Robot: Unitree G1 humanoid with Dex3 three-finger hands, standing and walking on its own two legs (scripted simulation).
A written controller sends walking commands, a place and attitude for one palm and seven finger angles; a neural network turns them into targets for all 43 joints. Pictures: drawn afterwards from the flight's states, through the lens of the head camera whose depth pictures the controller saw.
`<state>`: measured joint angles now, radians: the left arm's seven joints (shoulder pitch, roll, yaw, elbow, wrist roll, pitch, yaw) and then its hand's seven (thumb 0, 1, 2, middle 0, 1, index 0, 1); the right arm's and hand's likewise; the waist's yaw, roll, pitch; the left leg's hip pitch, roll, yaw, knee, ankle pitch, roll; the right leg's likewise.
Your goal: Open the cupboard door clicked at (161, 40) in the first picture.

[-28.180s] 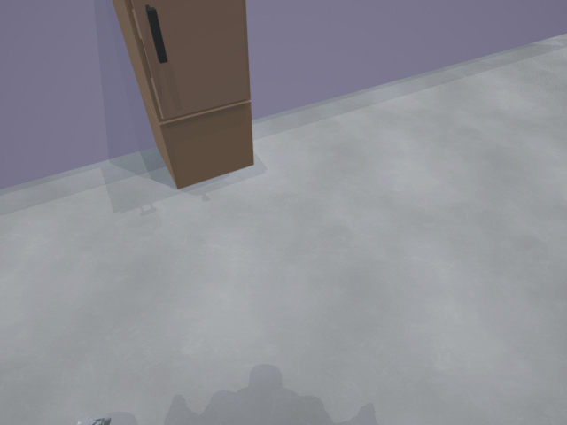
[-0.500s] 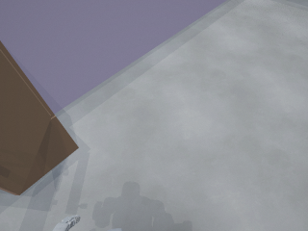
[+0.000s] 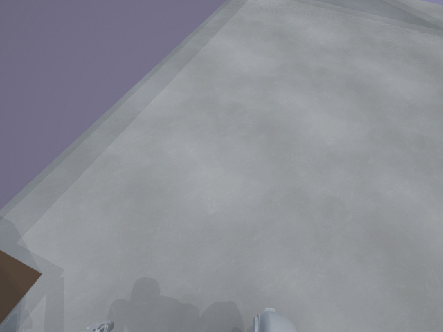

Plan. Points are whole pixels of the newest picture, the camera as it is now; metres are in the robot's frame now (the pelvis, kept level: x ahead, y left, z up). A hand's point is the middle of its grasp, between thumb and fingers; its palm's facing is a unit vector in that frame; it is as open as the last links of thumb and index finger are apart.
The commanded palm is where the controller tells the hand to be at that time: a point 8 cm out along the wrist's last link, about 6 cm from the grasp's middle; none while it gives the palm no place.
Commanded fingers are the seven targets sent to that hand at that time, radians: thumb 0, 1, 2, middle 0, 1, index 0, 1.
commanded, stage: walk to a spot facing it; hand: left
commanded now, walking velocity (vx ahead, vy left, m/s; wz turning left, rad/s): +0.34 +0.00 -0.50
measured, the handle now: out of the picture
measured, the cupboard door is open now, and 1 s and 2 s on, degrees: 42 42 42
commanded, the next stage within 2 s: turn to face it in 0.96 s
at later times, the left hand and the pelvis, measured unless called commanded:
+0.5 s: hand (172, 258) +0.29 +0.13 -0.19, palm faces -0.15 -0.97 -0.17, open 7.2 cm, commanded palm none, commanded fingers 0.00 0.90 0.90 -0.20 -0.30 -0.20 -0.30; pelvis +0.22 -0.05 -0.02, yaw -12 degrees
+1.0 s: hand (225, 175) +0.54 +0.01 -0.17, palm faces -0.21 -0.96 -0.20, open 7.2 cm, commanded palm none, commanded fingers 0.00 0.90 0.90 -0.20 -0.30 -0.20 -0.30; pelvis +0.44 -0.16 +0.00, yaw -15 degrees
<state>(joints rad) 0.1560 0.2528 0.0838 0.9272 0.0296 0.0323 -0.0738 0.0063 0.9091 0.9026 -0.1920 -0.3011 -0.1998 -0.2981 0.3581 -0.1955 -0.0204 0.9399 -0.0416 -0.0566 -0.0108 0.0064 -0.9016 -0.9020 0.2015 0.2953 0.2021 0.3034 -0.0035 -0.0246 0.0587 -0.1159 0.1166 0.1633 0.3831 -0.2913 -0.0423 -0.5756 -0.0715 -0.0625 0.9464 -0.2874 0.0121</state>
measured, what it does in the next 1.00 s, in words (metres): walks ahead: right foot, then left foot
